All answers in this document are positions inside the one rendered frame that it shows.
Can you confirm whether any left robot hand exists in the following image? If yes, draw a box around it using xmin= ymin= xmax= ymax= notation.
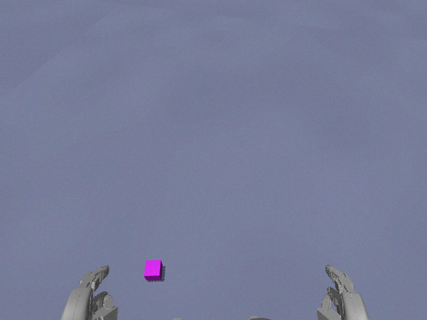
xmin=60 ymin=265 xmax=118 ymax=320

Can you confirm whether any cube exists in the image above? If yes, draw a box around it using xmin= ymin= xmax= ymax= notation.
xmin=144 ymin=260 xmax=163 ymax=281

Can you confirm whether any right robot hand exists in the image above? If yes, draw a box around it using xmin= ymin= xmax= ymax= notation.
xmin=317 ymin=265 xmax=369 ymax=320

